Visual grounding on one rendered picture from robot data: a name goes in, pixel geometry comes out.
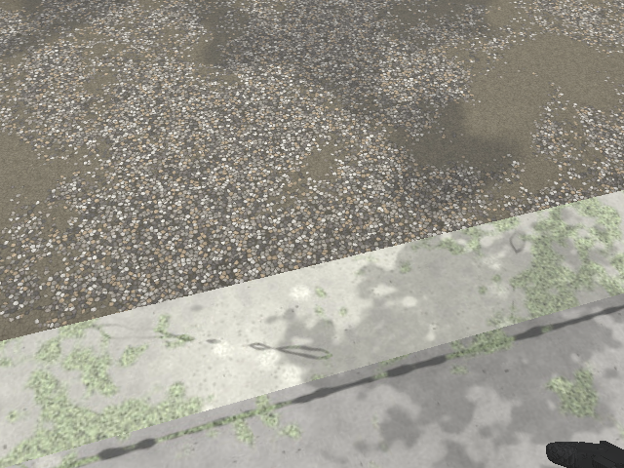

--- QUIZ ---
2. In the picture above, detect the right robot hand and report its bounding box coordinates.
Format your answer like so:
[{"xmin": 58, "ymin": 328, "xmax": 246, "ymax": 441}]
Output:
[{"xmin": 546, "ymin": 441, "xmax": 624, "ymax": 468}]

